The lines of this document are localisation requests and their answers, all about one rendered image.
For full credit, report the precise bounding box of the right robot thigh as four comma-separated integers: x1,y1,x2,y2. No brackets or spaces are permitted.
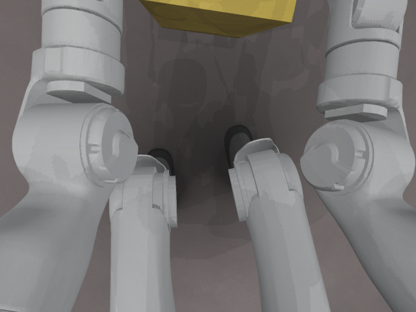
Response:
228,149,331,312

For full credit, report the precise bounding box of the robot left forearm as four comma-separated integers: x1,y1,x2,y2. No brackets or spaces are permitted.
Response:
12,0,125,155

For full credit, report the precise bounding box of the left robot upper arm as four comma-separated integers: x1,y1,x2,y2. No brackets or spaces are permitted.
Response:
0,103,138,312

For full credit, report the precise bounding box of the robot left shin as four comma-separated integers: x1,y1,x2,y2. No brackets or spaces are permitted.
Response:
109,155,166,223

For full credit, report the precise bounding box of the robot right forearm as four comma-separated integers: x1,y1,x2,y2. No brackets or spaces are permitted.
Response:
316,0,410,144

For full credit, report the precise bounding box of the right robot upper arm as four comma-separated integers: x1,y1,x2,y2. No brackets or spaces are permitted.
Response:
300,119,416,312

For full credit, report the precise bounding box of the carton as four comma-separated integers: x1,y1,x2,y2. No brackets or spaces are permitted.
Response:
139,0,296,38

